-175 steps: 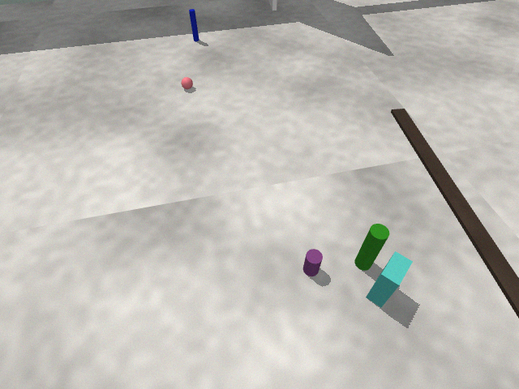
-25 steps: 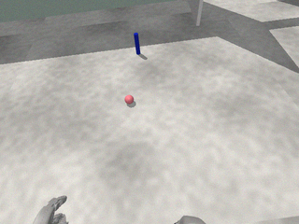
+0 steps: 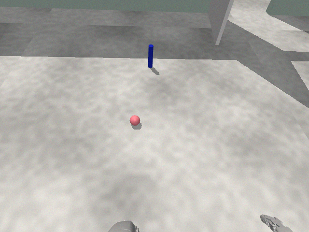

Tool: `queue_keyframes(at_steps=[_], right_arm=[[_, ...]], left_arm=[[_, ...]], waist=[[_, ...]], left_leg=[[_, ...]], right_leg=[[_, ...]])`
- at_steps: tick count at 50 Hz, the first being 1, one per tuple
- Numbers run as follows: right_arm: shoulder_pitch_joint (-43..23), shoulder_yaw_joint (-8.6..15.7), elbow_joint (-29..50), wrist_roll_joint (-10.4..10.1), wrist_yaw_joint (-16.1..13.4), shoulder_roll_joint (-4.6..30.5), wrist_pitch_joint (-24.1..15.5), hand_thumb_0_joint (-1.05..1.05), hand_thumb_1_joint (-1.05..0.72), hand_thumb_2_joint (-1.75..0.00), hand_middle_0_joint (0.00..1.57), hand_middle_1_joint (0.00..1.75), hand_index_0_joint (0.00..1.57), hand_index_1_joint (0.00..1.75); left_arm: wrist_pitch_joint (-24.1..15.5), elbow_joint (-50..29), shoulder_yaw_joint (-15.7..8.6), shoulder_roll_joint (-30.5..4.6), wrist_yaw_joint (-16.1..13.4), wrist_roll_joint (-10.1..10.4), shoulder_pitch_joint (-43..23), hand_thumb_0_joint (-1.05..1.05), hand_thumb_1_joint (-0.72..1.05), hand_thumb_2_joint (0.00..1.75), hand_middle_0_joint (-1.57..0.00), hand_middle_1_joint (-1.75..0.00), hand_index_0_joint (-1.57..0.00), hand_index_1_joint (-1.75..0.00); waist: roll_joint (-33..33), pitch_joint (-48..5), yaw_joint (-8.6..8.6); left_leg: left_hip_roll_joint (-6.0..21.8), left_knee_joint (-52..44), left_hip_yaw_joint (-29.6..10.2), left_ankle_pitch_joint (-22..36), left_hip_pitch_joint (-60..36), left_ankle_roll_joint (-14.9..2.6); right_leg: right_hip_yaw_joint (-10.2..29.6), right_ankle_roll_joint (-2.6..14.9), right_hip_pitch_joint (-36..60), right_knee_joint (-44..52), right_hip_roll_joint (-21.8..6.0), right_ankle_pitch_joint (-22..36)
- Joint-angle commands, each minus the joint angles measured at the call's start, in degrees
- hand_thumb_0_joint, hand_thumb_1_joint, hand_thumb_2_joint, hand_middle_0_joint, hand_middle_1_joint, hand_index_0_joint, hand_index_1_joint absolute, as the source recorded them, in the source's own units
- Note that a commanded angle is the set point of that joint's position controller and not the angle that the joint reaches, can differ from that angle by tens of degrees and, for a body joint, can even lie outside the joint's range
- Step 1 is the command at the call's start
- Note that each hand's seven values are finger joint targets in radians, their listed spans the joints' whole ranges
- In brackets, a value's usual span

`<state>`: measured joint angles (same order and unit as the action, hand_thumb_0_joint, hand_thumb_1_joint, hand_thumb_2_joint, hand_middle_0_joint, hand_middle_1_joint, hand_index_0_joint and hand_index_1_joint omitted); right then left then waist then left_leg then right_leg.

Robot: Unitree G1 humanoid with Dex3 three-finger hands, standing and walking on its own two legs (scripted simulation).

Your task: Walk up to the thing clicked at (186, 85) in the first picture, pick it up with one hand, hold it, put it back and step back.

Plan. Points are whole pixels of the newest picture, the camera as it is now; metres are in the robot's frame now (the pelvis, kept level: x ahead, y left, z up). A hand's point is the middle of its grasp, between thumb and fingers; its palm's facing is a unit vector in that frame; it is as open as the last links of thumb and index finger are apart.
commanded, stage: walk up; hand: left
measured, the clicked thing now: (134, 120) +0.95 +0.17 -0.72
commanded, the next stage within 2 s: none
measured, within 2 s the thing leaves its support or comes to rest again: neither
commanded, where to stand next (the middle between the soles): +0.60 -0.06 m, yaw -1 degrees
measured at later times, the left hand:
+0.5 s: hand (92, 173) +0.29 +0.21 -0.11, palm faces -0.08 -0.90 -0.42, open 7.4 cm
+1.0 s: hand (95, 155) +0.37 +0.23 -0.16, palm faces -0.02 -0.94 -0.34, open 7.4 cm
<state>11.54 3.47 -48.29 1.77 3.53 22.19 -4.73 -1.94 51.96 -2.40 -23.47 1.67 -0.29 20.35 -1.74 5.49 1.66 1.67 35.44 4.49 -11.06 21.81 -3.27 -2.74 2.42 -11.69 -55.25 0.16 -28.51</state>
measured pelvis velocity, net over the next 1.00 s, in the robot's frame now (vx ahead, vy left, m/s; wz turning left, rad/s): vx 0.34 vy -0.04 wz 0.01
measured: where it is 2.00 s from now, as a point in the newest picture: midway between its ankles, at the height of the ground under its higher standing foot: (162, 172)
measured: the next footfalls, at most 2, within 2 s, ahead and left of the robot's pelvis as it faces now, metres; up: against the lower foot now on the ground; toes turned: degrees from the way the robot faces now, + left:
right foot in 0.44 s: +0.31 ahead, -0.18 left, +0.00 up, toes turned -6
left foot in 0.92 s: +0.46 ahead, +0.07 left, +0.00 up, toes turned +5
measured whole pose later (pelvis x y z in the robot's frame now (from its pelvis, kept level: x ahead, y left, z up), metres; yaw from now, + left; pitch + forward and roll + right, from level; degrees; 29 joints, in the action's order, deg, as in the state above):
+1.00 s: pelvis +0.34 -0.04 +0.00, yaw +0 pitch -3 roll -1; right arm 15.3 4.0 -49.1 1.4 3.4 23.4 -4.6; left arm -2.2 50.8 -2.4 -24.2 1.7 -0.7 19.6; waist -2.5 4.3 0.6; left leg 2.0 37.3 3.7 -13.0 21.1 -1.8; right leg -2.6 1.9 -14.7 -52.9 -2.3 -27.6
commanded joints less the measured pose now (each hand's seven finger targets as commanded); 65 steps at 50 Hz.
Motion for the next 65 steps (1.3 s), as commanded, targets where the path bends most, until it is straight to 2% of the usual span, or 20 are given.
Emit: queue_keyframes(at_steps=[1,5,15,21,22,23,24,25,28,31,36,40,45,46,47,48,49,52,54,65], right_arm=[[8.0,4.3,2.6,-2.2,-2.5,16.2,-0.7,0.00,-0.90,-0.90,0.20,0.30,0.20,0.30],[5.6,3.6,3.3,-2.3,-2.2,14.8,-1.9,0.00,-0.90,-0.90,0.20,0.30,0.20,0.30],[5.5,4.4,3.6,-1.5,-1.4,16.7,-1.7,0.00,-0.90,-0.90,0.20,0.30,0.20,0.30],[7.0,3.2,4.2,-1.1,-1.8,13.7,-0.7,0.00,-0.90,-0.90,0.20,0.30,0.20,0.30],[10.3,1.9,4.2,-1.3,-1.7,10.5,-0.7,0.00,-0.90,-0.90,0.20,0.30,0.20,0.30],[13.0,0.6,4.8,-1.5,-1.6,7.2,-0.5,0.00,-0.90,-0.90,0.20,0.30,0.20,0.30],[11.1,2.1,3.3,-1.5,-2.2,13.6,0.2,0.00,-0.90,-0.90,0.20,0.30,0.20,0.30],[8.9,2.6,2.6,-1.3,-2.6,15.6,0.4,0.00,-0.90,-0.90,0.20,0.30,0.20,0.30],[10.4,2.2,0.4,-2.7,-2.0,13.4,0.7,0.00,-0.90,-0.90,0.20,0.30,0.20,0.30],[11.3,2.3,-0.2,-1.8,-1.3,11.8,1.6,0.00,-0.90,-0.90,0.20,0.30,0.20,0.30],[4.9,2.9,1.7,-1.0,0.0,11.6,2.1,0.00,-0.90,-0.90,0.20,0.30,0.20,0.30],[1.7,3.0,2.7,-0.6,0.5,11.1,1.0,0.00,-0.90,-0.90,0.20,0.30,0.20,0.30],[9.5,4.4,0.0,-0.2,-0.2,13.4,-0.2,0.00,-0.90,-0.90,0.20,0.30,0.20,0.30],[14.6,5.2,-1.3,0.0,-0.9,15.6,-0.6,0.00,-0.90,-0.90,0.20,0.30,0.20,0.30],[15.8,6.1,-0.1,0.6,-1.6,20.0,-1.0,0.00,-0.90,-0.90,0.20,0.30,0.20,0.30],[13.8,6.1,2.0,-0.7,-1.8,21.4,-1.0,0.00,-0.90,-0.90,0.20,0.30,0.20,0.30],[12.9,6.2,1.7,-1.9,-1.6,21.3,-0.7,0.00,-0.90,-0.90,0.20,0.30,0.20,0.30],[9.2,3.9,2.7,-1.7,-2.4,15.5,-1.0,0.00,-0.90,-0.90,0.20,0.30,0.20,0.30],[8.1,3.7,2.8,-2.0,-2.4,15.4,-1.4,0.00,-0.90,-0.90,0.20,0.30,0.20,0.30],[5.4,4.2,5.4,-1.3,-1.3,17.1,0.0,0.00,-0.90,-0.90,0.20,0.30,0.20,0.30]], left_arm=[[-2.6,-4.9,-3.0,-13.0,-0.2,0.4,0.0,0.00,0.90,0.90,-0.20,-0.30,-0.20,-0.30],[-1.4,-3.4,-3.2,-11.2,1.0,0.4,3.3,0.00,0.90,0.90,-0.20,-0.30,-0.20,-0.30],[-1.7,-5.6,-3.9,-10.3,3.2,-0.4,-9.1,0.00,0.90,0.90,-0.20,-0.30,-0.20,-0.30],[-3.6,-1.5,-5.4,-13.1,1.7,-0.8,-0.4,0.00,0.90,0.90,-0.20,-0.30,-0.20,-0.30],[-4.2,-0.6,-6.4,-15.8,0.8,-1.2,5.2,0.00,0.90,0.90,-0.20,-0.30,-0.20,-0.30],[-4.5,-1.7,-7.0,-19.9,0.1,-1.0,5.6,0.00,0.90,0.90,-0.20,-0.30,-0.20,-0.30],[-4.1,-1.9,-6.9,-20.4,0.0,-0.2,4.0,0.00,0.90,0.90,-0.20,-0.30,-0.20,-0.30],[-3.8,-2.8,-6.6,-19.8,-0.1,0.4,3.0,0.00,0.90,0.90,-0.20,-0.30,-0.20,-0.30],[-3.9,-4.5,-4.9,-14.8,-0.7,1.0,-2.0,0.00,0.90,0.90,-0.20,-0.30,-0.20,-0.30],[-4.3,-5.2,-4.4,-13.5,-0.7,0.8,-2.2,0.00,0.90,0.90,-0.20,-0.30,-0.20,-0.30],[-4.3,-7.8,-5.0,-14.6,-0.4,-0.4,-3.1,0.00,0.90,0.90,-0.20,-0.30,-0.20,-0.30],[-4.2,-8.0,-5.2,-15.2,-0.1,-0.4,-2.5,0.00,0.90,0.90,-0.20,-0.30,-0.20,-0.30],[-3.4,-8.5,-3.9,-13.8,0.0,-0.5,-3.7,0.00,0.90,0.90,-0.20,-0.30,-0.20,-0.30],[-3.3,-8.3,-2.9,-11.0,0.1,-0.4,-1.5,0.00,0.90,0.90,-0.20,-0.30,-0.20,-0.30],[-3.1,-8.8,-1.7,-6.2,0.2,0.2,1.8,0.00,0.90,0.90,-0.20,-0.30,-0.20,-0.30],[-2.4,-7.4,-2.7,-10.0,-0.6,0.3,2.7,0.00,0.90,0.90,-0.20,-0.30,-0.20,-0.30],[-2.0,-6.9,-3.2,-13.6,-1.1,-0.3,0.3,0.00,0.90,0.90,-0.20,-0.30,-0.20,-0.30],[-2.0,-5.2,-3.3,-12.7,-0.4,0.5,-0.6,0.00,0.90,0.90,-0.20,-0.30,-0.20,-0.30],[-1.4,-4.0,-3.1,-11.8,0.2,0.6,2.4,0.00,0.90,0.90,-0.20,-0.30,-0.20,-0.30],[-2.6,-3.7,-4.0,-11.1,1.6,-0.3,-3.2,0.00,0.90,0.90,-0.20,-0.30,-0.20,-0.30]], waist=[[4.2,-4.8,-4.43],[8.7,-2.4,-1.95],[9.4,2.7,-3.19],[-1.0,-7.9,1.70],[-9.9,-12.0,3.75],[-18.8,-11.8,2.66],[-12.1,-9.7,3.61],[-9.9,-7.6,3.43],[-7.3,-5.5,-0.11],[-7.1,-4.8,-1.13],[-6.4,-0.2,0.32],[-5.6,-0.4,1.12],[1.7,-4.7,-4.79],[10.7,-8.2,-7.01],[23.7,-9.7,-5.85],[15.5,-8.2,-5.35],[12.7,-4.5,-5.32],[8.0,-0.9,-3.52],[10.1,-2.5,-1.92],[9.5,-0.1,-1.94]], left_leg=[[17.2,-19.8,-23.1,1.8,-19.8,-8.29],[12.7,-22.2,-11.6,2.4,-11.0,-7.10],[12.5,-25.7,-9.1,-12.4,-9.6,-7.77],[9.1,-0.4,-4.1,5.4,-7.8,-4.55],[4.4,13.7,-0.1,1.8,-2.3,-2.80],[-2.6,24.4,-0.2,-18.3,9.8,0.42],[-2.2,29.2,-3.4,-19.0,15.0,0.98],[0.4,31.3,-6.4,-17.5,14.9,0.94],[2.0,27.9,-9.5,-10.0,10.7,0.95],[0.8,24.3,-8.4,-5.5,8.0,2.08],[2.6,11.2,-6.8,-2.0,8.9,3.80],[4.0,1.1,-4.7,1.3,4.0,3.23],[0.2,-4.2,-0.9,-1.3,-16.3,1.01],[2.1,-8.8,-5.8,-8.8,-23.7,-0.90],[15.6,-15.5,-29.0,-13.1,-29.1,-5.55],[23.0,-21.3,-42.6,-17.0,-27.2,-11.37],[24.3,-20.8,-42.6,-17.1,-22.2,-13.93],[14.7,-19.0,-21.0,4.0,-14.8,-7.68],[12.6,-18.9,-15.0,4.0,-11.9,-7.19],[12.9,-19.2,-11.7,-15.4,-3.3,-8.82]], right_leg=[[10.2,0.17,-21.9,-10.8,-3.2,6.2],[6.6,-1.78,-16.9,-5.3,-4.4,12.5],[2.8,-2.18,-17.0,18.2,-7.6,23.0],[1.4,-0.15,7.6,27.5,-3.4,16.5],[8.2,1.09,15.4,32.1,-8.1,8.7],[30.1,4.64,20.7,37.3,-20.6,5.4],[38.4,10.29,20.1,40.6,-24.6,4.7],[37.3,12.20,15.5,40.3,-24.7,8.8],[17.2,7.40,9.5,38.3,-16.3,24.8],[9.7,8.06,5.5,37.7,-13.8,34.1],[8.3,9.92,0.6,42.9,-15.2,12.6],[7.4,9.49,0.2,40.0,-15.9,11.5],[3.7,6.57,-9.5,25.5,-12.5,11.7],[-0.3,4.77,-12.4,11.1,-8.2,18.0],[-3.0,0.57,-23.2,-4.2,-1.1,2.8],[0.6,0.17,-28.0,-9.5,1.3,-3.0],[4.8,0.56,-27.8,-11.8,-2.8,-3.2],[8.5,0.47,-22.3,-7.3,-4.4,6.4],[6.0,-0.57,-18.5,-4.8,-5.0,9.7],[1.0,-1.85,-7.8,18.4,-4.5,15.8]])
